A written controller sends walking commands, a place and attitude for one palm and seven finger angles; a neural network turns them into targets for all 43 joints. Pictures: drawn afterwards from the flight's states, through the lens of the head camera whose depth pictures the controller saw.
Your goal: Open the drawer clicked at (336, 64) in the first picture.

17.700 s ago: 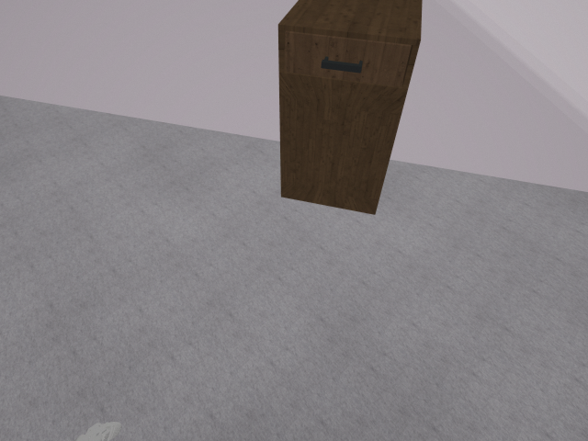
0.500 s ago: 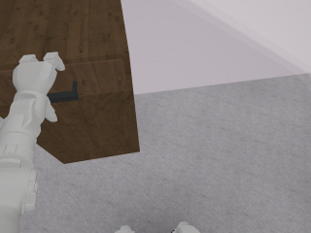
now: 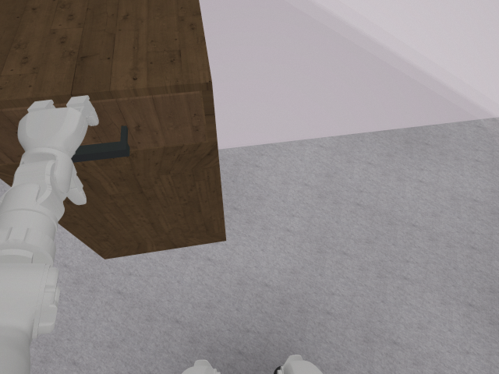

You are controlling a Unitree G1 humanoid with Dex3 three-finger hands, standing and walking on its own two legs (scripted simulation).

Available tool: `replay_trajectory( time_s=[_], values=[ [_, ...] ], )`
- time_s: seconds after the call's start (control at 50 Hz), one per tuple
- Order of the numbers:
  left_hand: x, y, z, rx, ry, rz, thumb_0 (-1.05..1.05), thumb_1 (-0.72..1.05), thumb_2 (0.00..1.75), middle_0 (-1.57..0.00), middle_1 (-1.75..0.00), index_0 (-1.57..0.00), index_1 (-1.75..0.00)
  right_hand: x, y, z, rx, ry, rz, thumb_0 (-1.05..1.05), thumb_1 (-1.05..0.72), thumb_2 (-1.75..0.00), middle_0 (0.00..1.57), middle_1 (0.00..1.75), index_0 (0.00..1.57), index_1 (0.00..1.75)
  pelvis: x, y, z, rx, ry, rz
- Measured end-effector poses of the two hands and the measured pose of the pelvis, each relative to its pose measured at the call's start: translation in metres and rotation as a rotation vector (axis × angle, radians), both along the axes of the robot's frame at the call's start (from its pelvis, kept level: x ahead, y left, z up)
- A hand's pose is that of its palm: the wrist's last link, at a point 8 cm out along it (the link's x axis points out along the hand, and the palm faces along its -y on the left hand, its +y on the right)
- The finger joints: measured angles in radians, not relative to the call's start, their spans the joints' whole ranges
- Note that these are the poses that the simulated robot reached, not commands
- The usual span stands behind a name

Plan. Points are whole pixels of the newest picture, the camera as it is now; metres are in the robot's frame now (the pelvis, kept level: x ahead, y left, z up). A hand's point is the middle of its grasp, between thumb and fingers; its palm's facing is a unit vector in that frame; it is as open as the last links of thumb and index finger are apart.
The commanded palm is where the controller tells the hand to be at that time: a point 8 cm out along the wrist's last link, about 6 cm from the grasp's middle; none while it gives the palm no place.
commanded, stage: move the hooked fingers above the handle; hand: left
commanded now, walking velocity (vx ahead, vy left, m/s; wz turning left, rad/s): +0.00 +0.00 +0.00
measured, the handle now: (90, 143) +0.53 +0.28 -0.01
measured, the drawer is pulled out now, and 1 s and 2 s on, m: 0.00 0.00 0.00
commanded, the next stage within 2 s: lower the fingers behind the handle in 0.26 s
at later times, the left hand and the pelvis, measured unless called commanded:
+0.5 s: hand (72, 163) +0.46 +0.28 +0.03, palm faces -0.13 -0.03 -0.99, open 13.9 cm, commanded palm +0.45 +0.28 +0.09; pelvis +0.01 +0.00 +0.01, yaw -1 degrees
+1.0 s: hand (92, 164) +0.47 +0.26 +0.00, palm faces -0.11 -0.02 -0.99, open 13.8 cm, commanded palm +0.46 +0.27 +0.06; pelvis +0.00 +0.00 -0.01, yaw -1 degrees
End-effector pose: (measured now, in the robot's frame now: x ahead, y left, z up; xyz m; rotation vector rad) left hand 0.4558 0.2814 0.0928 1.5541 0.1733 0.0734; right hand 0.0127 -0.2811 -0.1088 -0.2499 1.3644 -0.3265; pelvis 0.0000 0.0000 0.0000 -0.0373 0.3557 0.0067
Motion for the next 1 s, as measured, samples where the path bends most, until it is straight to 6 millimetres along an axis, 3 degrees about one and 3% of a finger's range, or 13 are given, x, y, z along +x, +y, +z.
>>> replay_trajectory(
  time_s=[0.1, 0.28, 0.54, 0.7, 1.0],
  values=[
    [0.002, -0.004, -0.003, -0.007, 0.024, -0.004, -0.01, -0.49, 0.30, -0.32, -1.20, -0.32, -1.20, -0.008, 0.005, 0.000, 0.012, 0.018, -0.022, 0.00, -0.90, -0.90, 0.21, 0.30, 0.20, 0.30, 0.003, 0.002, 0.002, -0.001, 0.001, -0.010],
    [0.007, -0.003, 0.009, -0.006, -0.005, -0.012, 0.00, -0.49, 0.30, -0.32, -1.20, -0.32, -1.20, -0.013, 0.014, -0.002, 0.036, 0.035, -0.039, 0.00, -0.90, -0.90, 0.21, 0.30, 0.20, 0.30, 0.007, 0.003, 0.003, 0.000, -0.007, -0.014],
    [-0.017, -0.001, -0.010, -0.025, 0.055, -0.044, -0.01, -0.49, 0.30, -0.32, -1.20, -0.32, -1.20, 0.008, 0.012, -0.001, 0.037, -0.004, -0.011, 0.00, -0.90, -0.90, 0.21, 0.30, 0.20, 0.30, 0.009, 0.002, 0.005, 0.002, -0.021, -0.008],
    [-0.013, -0.001, -0.020, 0.005, -0.016, -0.031, -0.01, -0.49, 0.30, -0.32, -1.20, -0.32, -1.20, 0.016, 0.002, -0.006, 0.009, -0.015, 0.027, 0.00, -0.90, -0.90, 0.21, 0.30, 0.20, 0.30, 0.001, -0.001, -0.004, -0.002, 0.013, 0.007],
    [0.002, -0.019, -0.035, -0.007, 0.047, -0.021, 0.00, -0.49, 0.30, -0.32, -1.20, -0.32, -1.20, -0.017, 0.005, -0.012, 0.026, 0.050, -0.027, 0.00, -0.90, -0.90, 0.21, 0.30, 0.20, 0.30, 0.001, -0.005, -0.008, 0.001, 0.035, -0.016]
  ],
)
